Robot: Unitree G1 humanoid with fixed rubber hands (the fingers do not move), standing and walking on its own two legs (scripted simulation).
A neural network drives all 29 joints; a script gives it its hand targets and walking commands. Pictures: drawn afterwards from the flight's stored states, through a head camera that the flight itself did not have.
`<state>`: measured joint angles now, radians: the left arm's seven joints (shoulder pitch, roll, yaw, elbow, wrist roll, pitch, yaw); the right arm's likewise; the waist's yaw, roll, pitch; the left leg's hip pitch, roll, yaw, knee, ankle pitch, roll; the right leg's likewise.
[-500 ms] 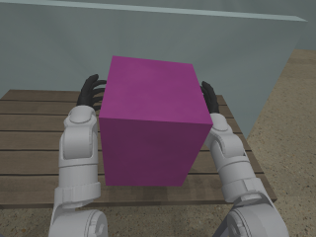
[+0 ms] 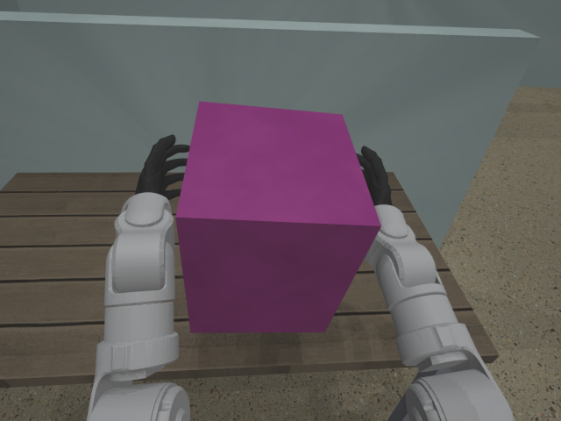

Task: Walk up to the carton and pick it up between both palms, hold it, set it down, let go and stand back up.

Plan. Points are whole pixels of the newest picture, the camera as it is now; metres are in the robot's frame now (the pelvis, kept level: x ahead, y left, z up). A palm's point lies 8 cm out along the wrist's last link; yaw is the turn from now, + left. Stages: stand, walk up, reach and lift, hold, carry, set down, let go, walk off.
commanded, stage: hold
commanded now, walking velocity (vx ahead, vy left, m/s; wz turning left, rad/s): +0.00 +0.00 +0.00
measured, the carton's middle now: (266, 224) +0.36 +0.00 +0.15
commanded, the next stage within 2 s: set down in 0.50 s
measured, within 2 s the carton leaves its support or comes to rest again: neither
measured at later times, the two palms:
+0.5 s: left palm (154, 195) +0.35 +0.14 +0.21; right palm (374, 199) +0.35 -0.15 +0.19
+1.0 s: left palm (142, 215) +0.36 +0.17 +0.17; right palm (347, 199) +0.39 -0.12 +0.16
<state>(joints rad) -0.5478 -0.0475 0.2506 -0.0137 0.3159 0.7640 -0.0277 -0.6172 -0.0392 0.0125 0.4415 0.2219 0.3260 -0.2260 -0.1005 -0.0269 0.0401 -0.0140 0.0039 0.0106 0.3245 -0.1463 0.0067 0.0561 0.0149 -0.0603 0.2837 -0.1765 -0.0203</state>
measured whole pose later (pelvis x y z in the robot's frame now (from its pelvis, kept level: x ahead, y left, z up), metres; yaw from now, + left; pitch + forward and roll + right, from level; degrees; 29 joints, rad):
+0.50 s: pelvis +0.00 -0.01 +0.00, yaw +1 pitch -9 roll +0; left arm -0.59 -0.03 0.26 0.03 0.33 0.76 -0.03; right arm -0.66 -0.01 -0.04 0.49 0.19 0.33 -0.21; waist -0.10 -0.06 0.04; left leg -0.02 0.01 0.00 0.31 -0.13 0.00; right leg 0.05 0.02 -0.07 0.28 -0.17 -0.03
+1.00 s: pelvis +0.01 -0.02 +0.00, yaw +1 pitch -9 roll +0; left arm -0.55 -0.09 0.33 0.16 0.44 0.54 -0.09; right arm -0.67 0.06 -0.16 0.71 -0.02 0.04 -0.12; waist -0.01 -0.09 0.06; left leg 0.02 0.01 -0.01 0.28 -0.14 -0.02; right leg 0.08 0.02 -0.09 0.28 -0.20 -0.04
